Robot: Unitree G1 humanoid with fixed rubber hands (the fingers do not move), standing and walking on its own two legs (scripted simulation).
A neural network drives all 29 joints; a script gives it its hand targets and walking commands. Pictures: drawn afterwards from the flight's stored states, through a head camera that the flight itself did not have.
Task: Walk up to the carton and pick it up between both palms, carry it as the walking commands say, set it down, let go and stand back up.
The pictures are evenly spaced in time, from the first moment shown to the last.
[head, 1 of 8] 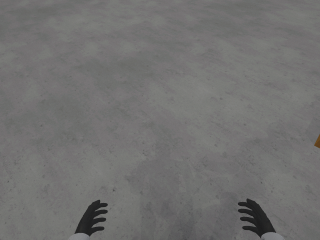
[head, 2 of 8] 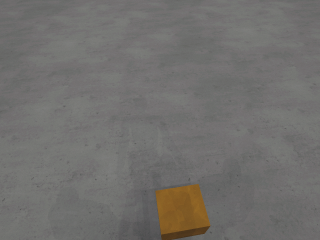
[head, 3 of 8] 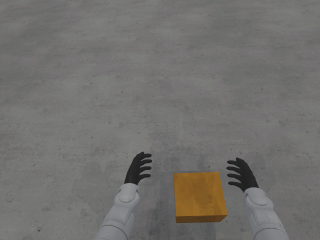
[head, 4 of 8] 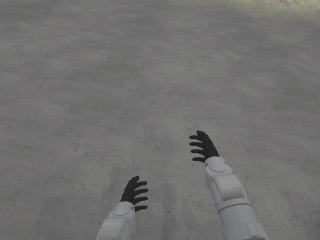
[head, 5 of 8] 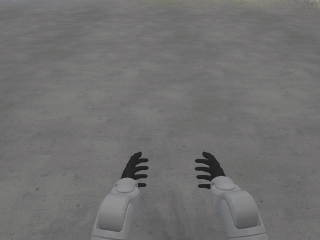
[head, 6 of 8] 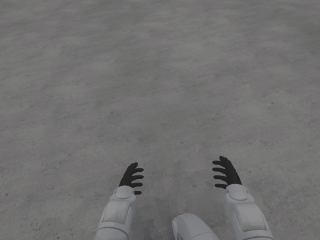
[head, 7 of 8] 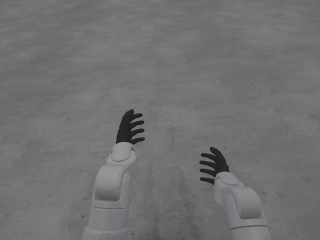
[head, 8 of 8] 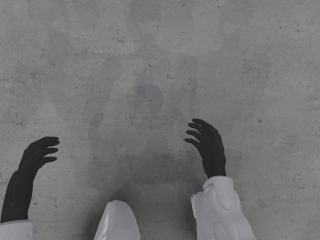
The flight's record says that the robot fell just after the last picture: yes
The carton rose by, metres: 0.01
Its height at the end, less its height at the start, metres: +0.00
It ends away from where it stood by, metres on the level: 0.10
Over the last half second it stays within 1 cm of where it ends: yes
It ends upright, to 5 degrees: yes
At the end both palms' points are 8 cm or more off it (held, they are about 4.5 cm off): yes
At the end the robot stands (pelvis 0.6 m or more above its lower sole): no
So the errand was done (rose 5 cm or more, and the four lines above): no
